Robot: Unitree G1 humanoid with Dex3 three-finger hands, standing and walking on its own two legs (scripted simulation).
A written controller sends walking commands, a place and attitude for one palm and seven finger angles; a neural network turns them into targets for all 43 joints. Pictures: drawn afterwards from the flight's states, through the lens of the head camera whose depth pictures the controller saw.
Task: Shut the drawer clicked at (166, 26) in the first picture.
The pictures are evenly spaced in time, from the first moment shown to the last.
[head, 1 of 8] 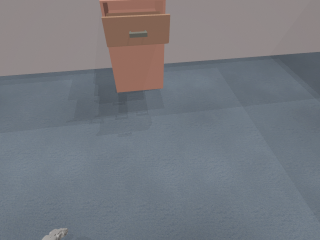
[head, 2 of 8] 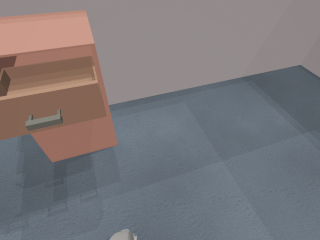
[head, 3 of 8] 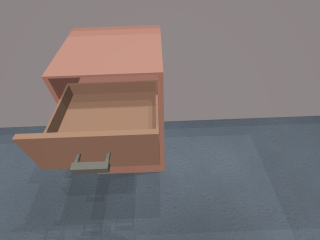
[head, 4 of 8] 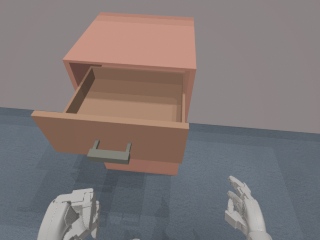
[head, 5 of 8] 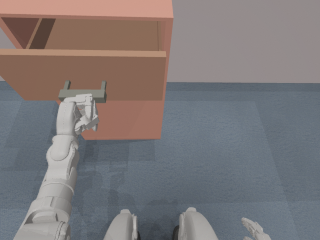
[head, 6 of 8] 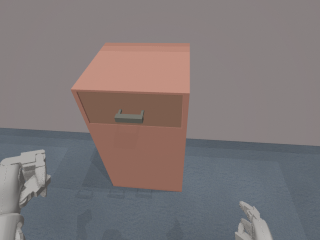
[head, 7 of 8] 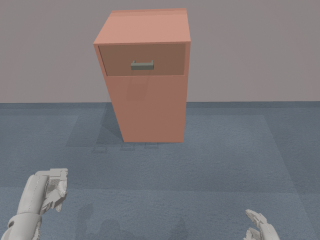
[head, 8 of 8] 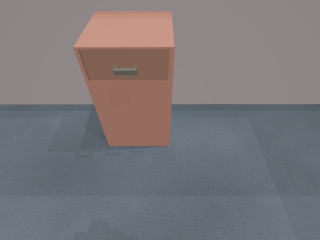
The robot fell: no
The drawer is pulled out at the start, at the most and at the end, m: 0.29 0.29 0.00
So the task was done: yes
